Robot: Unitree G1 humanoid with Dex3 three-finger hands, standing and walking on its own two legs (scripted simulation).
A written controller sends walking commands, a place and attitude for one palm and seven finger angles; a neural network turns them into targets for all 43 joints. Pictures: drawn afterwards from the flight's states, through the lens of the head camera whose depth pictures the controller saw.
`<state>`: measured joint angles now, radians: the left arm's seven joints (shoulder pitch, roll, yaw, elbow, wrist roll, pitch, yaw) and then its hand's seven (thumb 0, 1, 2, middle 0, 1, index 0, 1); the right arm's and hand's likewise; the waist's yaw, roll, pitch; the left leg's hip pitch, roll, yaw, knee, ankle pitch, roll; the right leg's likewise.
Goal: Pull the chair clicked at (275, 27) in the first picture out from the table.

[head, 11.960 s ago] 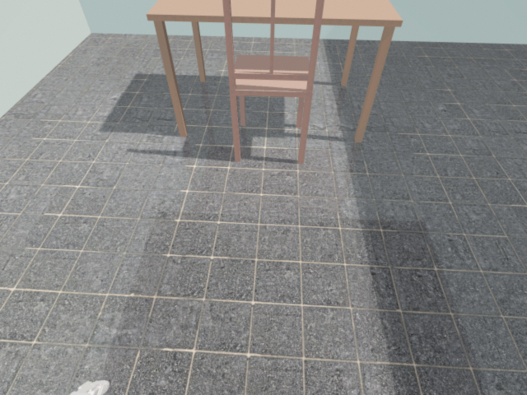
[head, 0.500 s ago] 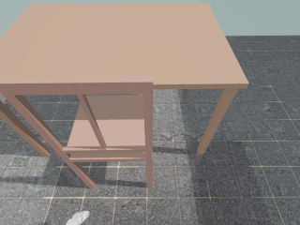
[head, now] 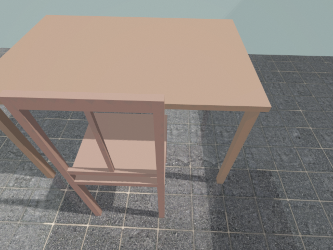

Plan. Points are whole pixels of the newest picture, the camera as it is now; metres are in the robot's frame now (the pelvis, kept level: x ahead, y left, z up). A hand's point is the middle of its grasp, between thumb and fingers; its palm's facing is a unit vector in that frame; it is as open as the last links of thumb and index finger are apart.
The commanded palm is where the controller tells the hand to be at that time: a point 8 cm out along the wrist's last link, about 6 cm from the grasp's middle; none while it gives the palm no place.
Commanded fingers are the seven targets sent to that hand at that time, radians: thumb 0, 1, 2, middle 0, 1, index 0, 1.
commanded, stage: come to a stop and stand still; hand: left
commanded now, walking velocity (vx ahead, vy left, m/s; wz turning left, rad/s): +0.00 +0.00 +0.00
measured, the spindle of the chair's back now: (102, 145) +0.42 +0.24 -0.06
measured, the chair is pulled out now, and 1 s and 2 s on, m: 0.00 0.00 0.00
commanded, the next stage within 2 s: look again from close up in 0.18 s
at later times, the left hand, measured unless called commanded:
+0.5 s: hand out of the picture -0.02 +0.16 -0.18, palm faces +0.03 -0.98 -0.18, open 7.3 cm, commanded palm none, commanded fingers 0.00 0.90 0.90 -0.20 -0.30 -0.20 -0.30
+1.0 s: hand out of the picture -0.03 +0.16 -0.18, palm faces +0.04 -0.98 -0.17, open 7.3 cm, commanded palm none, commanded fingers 0.00 0.90 0.90 -0.20 -0.30 -0.20 -0.30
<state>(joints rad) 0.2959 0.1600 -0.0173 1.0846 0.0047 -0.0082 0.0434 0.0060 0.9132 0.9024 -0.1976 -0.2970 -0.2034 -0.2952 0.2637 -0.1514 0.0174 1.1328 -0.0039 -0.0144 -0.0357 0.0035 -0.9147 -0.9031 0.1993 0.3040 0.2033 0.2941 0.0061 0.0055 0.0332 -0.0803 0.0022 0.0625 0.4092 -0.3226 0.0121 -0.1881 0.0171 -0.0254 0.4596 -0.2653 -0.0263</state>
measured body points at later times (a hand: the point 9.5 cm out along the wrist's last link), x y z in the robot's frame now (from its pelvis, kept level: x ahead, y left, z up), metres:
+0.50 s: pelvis -0.01 +0.00 +0.00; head +0.01 +0.00 +0.45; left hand -0.02 +0.21 -0.16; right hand -0.03 -0.20 -0.16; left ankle -0.06 +0.11 -0.74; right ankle -0.01 -0.10 -0.74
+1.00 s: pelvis -0.01 +0.01 +0.00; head +0.01 +0.01 +0.45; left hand -0.03 +0.22 -0.16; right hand -0.03 -0.19 -0.16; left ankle -0.06 +0.11 -0.74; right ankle -0.01 -0.10 -0.74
